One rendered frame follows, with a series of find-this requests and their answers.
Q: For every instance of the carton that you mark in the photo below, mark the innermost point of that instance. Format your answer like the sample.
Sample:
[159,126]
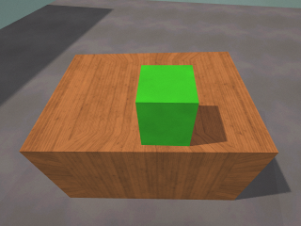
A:
[166,104]

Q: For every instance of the pedestal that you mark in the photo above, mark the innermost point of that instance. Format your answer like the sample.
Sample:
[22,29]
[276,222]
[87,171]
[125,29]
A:
[87,139]

